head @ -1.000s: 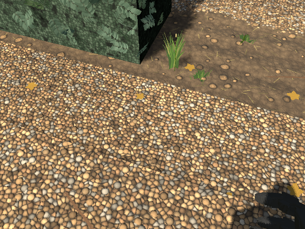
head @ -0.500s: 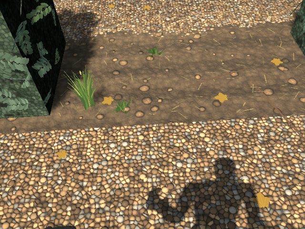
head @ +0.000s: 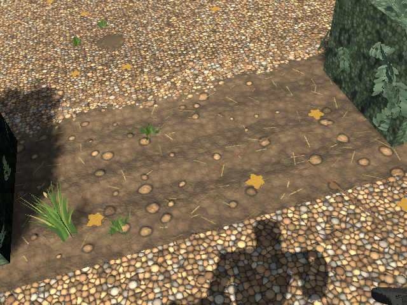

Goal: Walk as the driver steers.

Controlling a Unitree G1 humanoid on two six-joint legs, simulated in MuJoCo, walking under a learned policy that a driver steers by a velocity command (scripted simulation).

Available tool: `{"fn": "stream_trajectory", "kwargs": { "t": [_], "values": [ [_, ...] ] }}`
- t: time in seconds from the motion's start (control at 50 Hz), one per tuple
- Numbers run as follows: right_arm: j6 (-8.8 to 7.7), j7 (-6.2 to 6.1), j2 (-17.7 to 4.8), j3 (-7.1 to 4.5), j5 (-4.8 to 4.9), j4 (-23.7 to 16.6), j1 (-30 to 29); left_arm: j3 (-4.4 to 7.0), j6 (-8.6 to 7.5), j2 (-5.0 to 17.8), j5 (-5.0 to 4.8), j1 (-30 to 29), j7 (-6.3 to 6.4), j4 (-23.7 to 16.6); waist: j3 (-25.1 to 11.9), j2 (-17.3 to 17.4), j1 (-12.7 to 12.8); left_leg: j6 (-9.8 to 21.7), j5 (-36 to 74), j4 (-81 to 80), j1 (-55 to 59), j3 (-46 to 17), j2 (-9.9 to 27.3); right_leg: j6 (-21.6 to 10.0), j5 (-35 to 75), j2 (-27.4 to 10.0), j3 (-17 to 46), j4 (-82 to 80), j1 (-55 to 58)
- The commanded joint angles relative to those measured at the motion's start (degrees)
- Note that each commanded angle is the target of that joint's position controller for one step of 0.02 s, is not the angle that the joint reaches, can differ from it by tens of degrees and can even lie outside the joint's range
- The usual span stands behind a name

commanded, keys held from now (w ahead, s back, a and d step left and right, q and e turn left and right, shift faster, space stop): w+e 0.26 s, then w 0.74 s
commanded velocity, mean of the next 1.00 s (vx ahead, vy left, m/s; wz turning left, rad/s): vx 0.50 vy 0.00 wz -0.29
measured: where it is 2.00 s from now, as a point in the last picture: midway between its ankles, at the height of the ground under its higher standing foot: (207, 192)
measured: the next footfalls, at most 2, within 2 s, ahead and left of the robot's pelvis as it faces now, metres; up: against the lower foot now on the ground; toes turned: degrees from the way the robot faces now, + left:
left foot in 0.26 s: +0.31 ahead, +0.25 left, -0.17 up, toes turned -12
right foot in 0.78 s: +0.58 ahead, +0.02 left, -0.17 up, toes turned -13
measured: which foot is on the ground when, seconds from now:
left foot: up 0.00-0.24, down 0.26-0.78, up 0.80-1.00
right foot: down 0.00-0.28, up 0.30-0.76, down 0.78-1.00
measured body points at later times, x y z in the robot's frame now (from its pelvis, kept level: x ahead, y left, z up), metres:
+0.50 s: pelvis +0.30 +0.16 -0.17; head +0.32 +0.18 +0.28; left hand +0.46 +0.37 -0.30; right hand +0.18 -0.05 -0.30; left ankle +0.27 +0.26 -0.90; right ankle +0.34 +0.02 -0.76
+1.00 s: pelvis +0.56 +0.12 -0.16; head +0.58 +0.12 +0.29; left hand +0.71 +0.36 -0.28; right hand +0.60 -0.17 -0.28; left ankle +0.65 +0.27 -0.83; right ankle +0.55 +0.03 -0.90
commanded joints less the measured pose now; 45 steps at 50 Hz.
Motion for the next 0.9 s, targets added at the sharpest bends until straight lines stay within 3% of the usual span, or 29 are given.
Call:
{"fn": "stream_trajectory", "kwargs": {
  "t": [0.02, 0.04, 0.1, 0.2, 0.22, 0.24, 0.26, 0.28, 0.3, 0.32, 0.34, 0.36, 0.38, 0.4, 0.42, 0.44, 0.48, 0.5, 0.52, 0.58, 0.68, 0.72, 0.76, 0.78, 0.8, 0.82, 0.84, 0.88, 0.9],
  "values": [
    [-2.51, 1.54, -6.8, -1.81, -0.32, -7.89, -11.84, 2.7, 0.0, 9.88, -0.54, 4.78, 2.03, -0.7, 5.32, -9.38, 1.93, 0.31, 4.05, -8.2, -21.77, -4.56, 1.92, -11.44, 11.23, -16.41, 18.98, -0.85, 14.1],
    [-2.53, 2.14, -4.34, -0.96, -1.67, -8.13, -11.18, 2.41, 0.42, 8.93, -0.92, 2.64, 2.44, -0.6, 4.59, -10.07, 1.43, 0.56, 14.37, -9.59, -12.09, -3.31, 0.99, -9.93, 8.35, -13.83, 16.35, 1.07, 5.0],
    [-1.62, 3.08, -1.68, 0.04, -0.94, -7.09, -5.3, 2.26, 1.23, 9.18, -0.58, -2.4, 2.9, -2.46, 4.46, -9.22, -0.77, 0.44, 22.86, -12.64, 8.37, -0.92, -0.81, -6.12, 0.07, -9.44, 12.65, 4.15, -13.46],
    [-0.04, 2.04, -5.14, -1.31, 0.3, -5.02, 0.13, 2.11, 2.16, 8.47, -0.73, -0.26, 3.82, -1.36, 5.89, -7.19, 0.39, -1.38, 27.06, -27.27, 11.87, -4.68, 6.52, -1.27, -3.69, -8.11, 14.0, 19.32, -1.97],
    [-0.22, 1.48, -5.98, -1.92, 0.38, -2.36, 5.2, 1.67, 2.43, 6.93, -1.18, 0.81, 3.44, -0.21, 4.24, -5.43, -0.96, -1.75, 31.98, -32.51, 17.08, -2.4, 7.28, -0.12, -1.73, -6.45, 11.68, 27.54, -0.12],
    [-0.29, 1.05, -6.85, -2.66, 0.14, 0.42, 12.94, 1.0, 2.61, 5.8, -0.15, 1.27, 2.33, 1.0, 1.52, -2.85, -4.42, -2.97, 33.52, -33.07, 27.59, 1.68, 6.43, 1.84, -1.5, -4.16, 7.14, 37.94, -3.63],
    [-0.26, 1.13, -7.56, -2.87, -0.57, 3.73, 23.68, 0.24, 2.38, 3.74, 0.63, 3.72, 0.7, 3.11, -2.61, 0.15, -8.54, -2.61, 29.4, -25.44, 44.72, 0.71, 8.24, 4.17, -14.3, -1.77, 4.06, 52.07, -16.25],
    [-0.83, 1.69, -8.59, -2.04, -2.19, 6.03, 30.31, -0.83, 1.19, -2.81, 0.6, 12.7, -1.3, 7.11, -8.83, 11.4, -7.55, -3.6, 45.93, -3.8, 63.49, -1.03, 11.62, 5.68, -35.53, 2.06, 4.76, 77.19, -36.57],
    [0.07, 1.97, -12.25, -2.96, -1.71, 8.18, 32.24, -1.74, -0.06, -4.4, -1.25, 21.13, -1.77, 6.49, -11.08, 29.37, -2.96, -2.34, 52.71, -6.05, 63.34, -11.5, 16.58, 7.34, -30.57, 0.4, 1.58, 91.47, -46.29],
    [1.67, 2.24, -14.37, -3.81, -0.8, 8.77, 33.06, -1.35, -0.69, -0.29, -2.34, 20.23, -0.88, 5.61, -12.94, 25.97, -3.14, 3.0, 36.88, -12.63, 59.92, -20.09, 21.44, 8.66, -24.7, -1.81, -2.71, 99.28, -50.84],
    [2.64, 1.42, -15.23, -4.34, 0.09, 10.39, 30.17, -1.47, -0.8, 0.64, -4.26, 12.97, 0.54, 1.7, -11.38, 15.92, -2.33, 7.33, 3.52, -25.67, 53.52, -32.19, 25.71, 7.38, -13.7, -3.9, -7.07, 96.7, -55.34],
    [2.46, 0.28, -10.04, -2.39, -0.12, 9.14, 25.34, -1.0, -0.21, 3.62, -4.3, 1.83, 1.7, -0.06, -4.78, 5.39, -4.4, 10.87, -5.42, -31.11, 42.96, -30.79, 24.64, 6.89, -9.2, -7.64, -10.04, 94.59, -54.81],
    [1.68, -0.36, -6.16, -0.39, -0.75, 8.71, 19.53, -0.98, 0.43, 4.31, -3.03, -5.62, 2.14, -2.79, 1.65, 2.19, -4.19, 12.29, -1.1, -30.6, 32.32, -26.4, 23.97, 5.62, -7.65, -9.05, -9.18, 93.3, -53.14],
    [0.72, -0.43, -2.37, 1.1, -1.93, 9.46, 18.12, -1.22, 0.81, 2.78, -1.48, -8.2, 1.94, -3.6, 3.11, -0.77, -3.63, 11.86, 3.86, -28.01, 24.92, -21.3, 22.51, 3.2, -6.49, -10.28, -4.98, 89.83, -49.35],
    [0.04, -0.52, 2.61, 2.56, -1.83, 10.24, 16.49, -1.04, 0.5, 0.99, -1.26, -8.42, 1.13, -3.29, 5.28, -1.05, -1.52, 8.64, 3.56, -26.02, 21.39, -13.68, 17.87, 0.41, 0.91, -11.28, 0.0, 76.22, -47.79],
    [-0.17, -0.69, 2.72, 2.8, -1.94, 9.91, 15.44, -0.39, 0.13, 2.38, -1.31, -8.57, 0.26, -3.15, 6.06, 2.58, -0.54, 4.84, 2.39, -28.21, 19.84, -7.37, 12.82, -0.59, 8.17, -11.09, -1.07, 62.9, -46.05],
    [-0.19, -2.67, -2.35, 1.85, -2.15, 9.38, 16.04, -0.27, -0.93, 1.87, 1.44, -14.0, -0.5, -5.3, 6.3, 3.27, -1.49, 4.69, 8.97, -34.89, 13.72, 0.22, 8.0, 2.44, 21.2, -9.62, -9.11, 38.09, -34.88],
    [0.01, -3.6, -2.66, 1.97, -1.76, 10.21, 18.83, -0.75, -1.15, -0.2, 2.38, -15.88, -0.93, -5.66, 5.14, 3.16, -2.09, 5.65, 15.02, -35.05, 15.13, 0.52, 8.19, 4.09, 25.8, -9.56, -11.25, 31.36, -31.07],
    [0.46, -4.17, -2.68, 2.04, -0.92, 11.31, 22.0, -1.49, -1.14, -2.44, 1.76, -17.54, -1.42, -6.16, 4.64, 3.12, -3.03, 6.1, 19.94, -35.62, 18.32, 0.54, 9.29, 5.01, 26.63, -9.23, -12.14, 25.81, -29.97],
    [1.32, -4.92, -3.16, 1.75, 0.76, 12.5, 27.6, -2.1, -0.92, -3.7, 0.28, -24.04, -2.82, -7.96, 6.74, 0.55, -6.52, 5.52, 22.16, -36.7, 30.38, 0.01, 10.98, 4.92, 25.49, -8.63, -13.21, 12.22, -33.23],
    [3.56, -4.72, -2.31, 1.28, -0.22, 14.0, 34.11, -1.84, -2.05, -3.47, -0.3, -33.88, -5.54, -10.37, 8.37, -0.74, -9.46, 5.2, 28.08, -32.48, 43.18, 1.22, 11.8, 2.09, 19.44, -6.24, -15.45, 3.13, -34.43],
    [4.32, -4.58, -3.16, 0.87, -0.3, 12.87, 32.48, -1.42, -2.46, -2.2, -0.1, -33.63, -6.01, -10.3, 5.07, 1.36, -7.28, 5.97, 43.36, -26.6, 44.59, 2.01, 11.88, 0.2, 13.63, -3.78, -17.33, 2.18, -27.93],
    [4.56, -4.1, -4.78, 0.49, -0.18, 10.8, 27.87, 0.43, -2.51, 2.03, 0.46, -20.84, -5.37, -6.55, -3.42, 2.66, 0.74, 5.99, 55.05, -12.7, 37.59, 3.06, 10.43, -3.84, 17.49, -3.16, -16.51, -1.56, -5.36],
    [3.63, -3.56, -4.6, 0.76, -0.82, 8.38, 23.41, 1.89, -2.33, 6.73, 1.43, -7.5, -4.36, -3.17, -12.09, 0.85, 6.68, 5.43, 41.4, 1.43, 23.69, 4.04, 8.12, -8.44, 26.17, -11.44, -7.26, 1.78, 16.78],
    [2.38, -2.52, 1.56, 2.75, -1.73, 7.68, 29.57, 2.68, -2.23, 11.03, 1.1, -1.77, -4.08, -1.02, -20.96, -12.77, 4.44, 1.69, -10.75, 24.74, 0.21, 6.06, -1.77, -19.19, 25.81, -28.73, 18.16, 1.0, 38.45],
    [0.92, -1.73, -2.83, 1.49, -0.76, 8.37, 28.8, 1.87, -1.45, 6.62, 0.29, -0.69, -3.29, 0.22, -20.78, -11.66, 4.85, 2.11, -28.71, 29.79, -5.13, 0.51, -1.72, -19.28, 21.13, -29.37, 24.5, -4.14, 35.88],
    [0.36, -1.59, -5.44, 0.38, 0.95, 5.39, 22.7, 1.19, -1.21, 5.67, 0.21, -7.9, -2.75, -0.5, -8.95, -10.18, 2.71, 1.97, -24.27, 28.97, -8.56, 1.53, 1.31, -16.31, 19.64, -26.82, 16.05, -7.44, 25.2],
    [0.72, -2.35, -3.26, 0.31, 0.64, 4.16, 17.89, 0.43, -1.65, 3.34, 0.81, -14.78, -3.24, -0.73, 0.79, -3.11, -1.42, 1.08, -18.17, 21.72, -5.21, 3.97, 4.24, -12.27, 21.25, -21.59, 6.84, -13.12, 8.25],
    [1.39, -2.57, -2.17, 0.21, 0.17, 4.35, 19.16, 0.1, -2.13, 2.47, 1.32, -16.39, -3.48, -0.72, 1.84, -4.28, -3.73, 0.53, -16.73, 19.14, -1.48, 3.92, 5.55, -11.35, 21.56, -19.81, 3.97, -15.34, 2.69]
  ]
}}
Keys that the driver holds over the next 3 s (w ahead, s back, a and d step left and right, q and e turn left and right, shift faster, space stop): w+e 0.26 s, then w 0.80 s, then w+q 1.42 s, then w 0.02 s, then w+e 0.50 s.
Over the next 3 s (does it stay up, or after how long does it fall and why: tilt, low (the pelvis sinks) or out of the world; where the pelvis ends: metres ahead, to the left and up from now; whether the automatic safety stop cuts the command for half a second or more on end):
stays up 1.62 0.35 -0.16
